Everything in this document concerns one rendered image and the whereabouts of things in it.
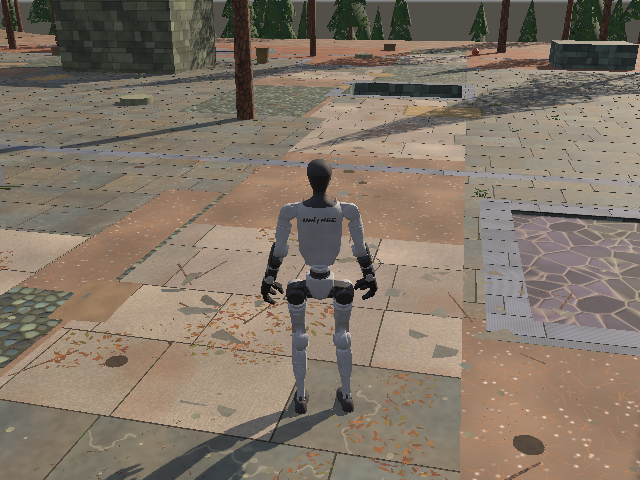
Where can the left robot shin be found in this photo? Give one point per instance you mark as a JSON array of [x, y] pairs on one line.
[[299, 362]]

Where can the right robot thigh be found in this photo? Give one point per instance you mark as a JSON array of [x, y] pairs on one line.
[[343, 299]]

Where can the robot left forearm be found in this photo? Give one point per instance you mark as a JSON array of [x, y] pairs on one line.
[[273, 267]]

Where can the robot right forearm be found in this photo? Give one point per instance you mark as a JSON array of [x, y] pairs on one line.
[[367, 266]]

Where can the robot left hand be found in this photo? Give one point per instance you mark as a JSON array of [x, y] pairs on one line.
[[266, 288]]

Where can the robot right hand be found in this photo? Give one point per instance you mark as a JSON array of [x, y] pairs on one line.
[[363, 284]]

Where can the left robot upper arm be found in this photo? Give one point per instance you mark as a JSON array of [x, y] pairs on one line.
[[287, 213]]

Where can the right robot upper arm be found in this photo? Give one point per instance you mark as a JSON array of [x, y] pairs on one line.
[[351, 212]]

